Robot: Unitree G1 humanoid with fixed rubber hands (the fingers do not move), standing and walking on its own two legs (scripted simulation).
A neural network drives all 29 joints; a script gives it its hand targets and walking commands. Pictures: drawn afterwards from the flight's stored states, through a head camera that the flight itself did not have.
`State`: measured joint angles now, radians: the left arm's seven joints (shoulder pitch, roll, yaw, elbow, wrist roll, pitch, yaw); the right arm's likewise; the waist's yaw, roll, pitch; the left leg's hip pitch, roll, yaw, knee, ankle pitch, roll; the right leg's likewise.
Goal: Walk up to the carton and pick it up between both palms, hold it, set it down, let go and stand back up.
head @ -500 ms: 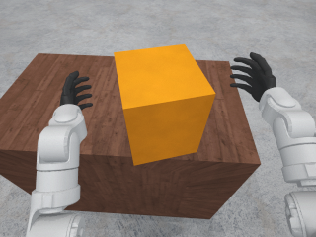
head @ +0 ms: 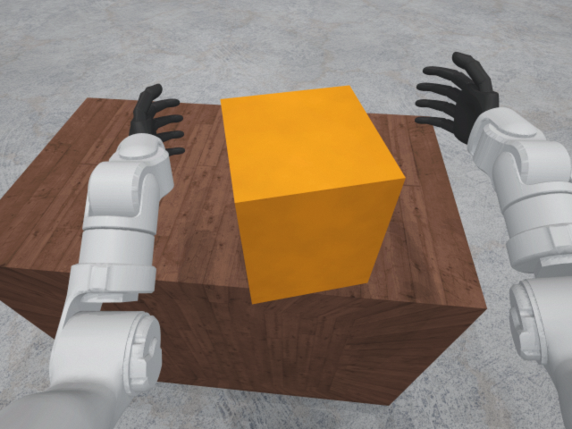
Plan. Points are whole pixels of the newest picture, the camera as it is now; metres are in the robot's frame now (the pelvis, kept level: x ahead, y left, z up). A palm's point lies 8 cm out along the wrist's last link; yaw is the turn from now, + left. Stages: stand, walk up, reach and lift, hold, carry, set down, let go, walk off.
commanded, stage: reach and lift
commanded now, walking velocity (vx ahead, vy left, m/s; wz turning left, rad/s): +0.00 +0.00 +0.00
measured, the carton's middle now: (299, 197) +0.44 +0.03 +0.06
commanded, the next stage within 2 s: none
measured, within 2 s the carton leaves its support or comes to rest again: neither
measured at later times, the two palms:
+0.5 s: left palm (161, 173) +0.39 +0.22 +0.15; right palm (445, 153) +0.46 -0.17 +0.16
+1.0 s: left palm (186, 200) +0.39 +0.19 +0.09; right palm (418, 171) +0.46 -0.15 +0.12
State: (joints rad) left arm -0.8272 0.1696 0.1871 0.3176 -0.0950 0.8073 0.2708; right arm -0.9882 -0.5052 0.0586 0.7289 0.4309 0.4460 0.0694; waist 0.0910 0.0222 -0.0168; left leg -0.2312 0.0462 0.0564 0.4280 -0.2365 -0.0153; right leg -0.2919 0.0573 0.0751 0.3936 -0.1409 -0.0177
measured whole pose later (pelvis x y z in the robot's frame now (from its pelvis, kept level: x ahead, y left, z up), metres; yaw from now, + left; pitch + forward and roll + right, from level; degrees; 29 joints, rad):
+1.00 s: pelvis +0.02 +0.00 +0.00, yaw +0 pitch +4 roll -1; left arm -0.71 0.01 0.19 0.68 -0.10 0.33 0.26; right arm -0.86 -0.36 0.09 0.97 0.41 0.13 0.03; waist 0.13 0.03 -0.02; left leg -0.24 0.05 0.06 0.43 -0.26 -0.02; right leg -0.29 0.06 0.08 0.38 -0.15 -0.02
